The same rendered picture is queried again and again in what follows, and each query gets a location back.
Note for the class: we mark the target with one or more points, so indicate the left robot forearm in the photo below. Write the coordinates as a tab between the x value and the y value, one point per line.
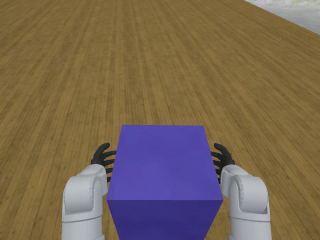
82	204

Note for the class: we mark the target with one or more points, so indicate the right robot hand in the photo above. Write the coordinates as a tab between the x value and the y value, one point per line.
225	159

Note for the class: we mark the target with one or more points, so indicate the right robot forearm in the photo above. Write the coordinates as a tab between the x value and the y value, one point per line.
248	204

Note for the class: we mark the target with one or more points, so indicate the carton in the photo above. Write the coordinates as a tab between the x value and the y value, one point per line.
164	184

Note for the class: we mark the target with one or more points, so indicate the left robot hand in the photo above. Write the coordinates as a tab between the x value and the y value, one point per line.
99	156

